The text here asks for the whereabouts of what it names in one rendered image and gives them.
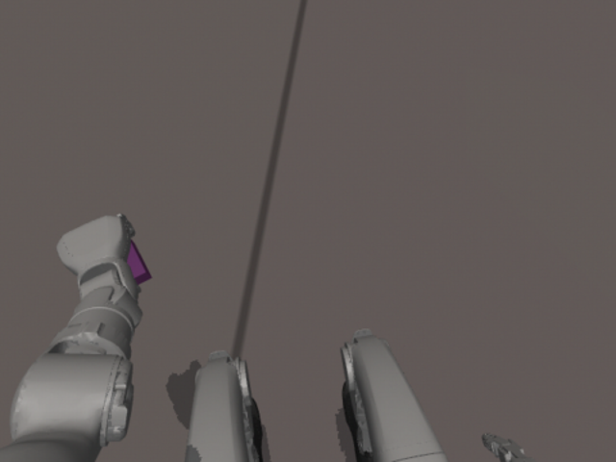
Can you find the left robot arm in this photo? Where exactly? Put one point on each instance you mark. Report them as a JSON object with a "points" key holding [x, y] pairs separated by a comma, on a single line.
{"points": [[77, 396]]}

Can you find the right robot hand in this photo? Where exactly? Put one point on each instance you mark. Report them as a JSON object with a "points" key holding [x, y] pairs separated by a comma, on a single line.
{"points": [[506, 451]]}

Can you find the right robot foot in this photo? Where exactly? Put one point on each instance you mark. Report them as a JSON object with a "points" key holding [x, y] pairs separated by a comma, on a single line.
{"points": [[361, 456]]}

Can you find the left robot hand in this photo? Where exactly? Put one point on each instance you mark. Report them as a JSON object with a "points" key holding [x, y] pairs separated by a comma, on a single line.
{"points": [[106, 237]]}

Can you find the small box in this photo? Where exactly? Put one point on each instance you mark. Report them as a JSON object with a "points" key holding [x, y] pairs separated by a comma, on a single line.
{"points": [[137, 265]]}

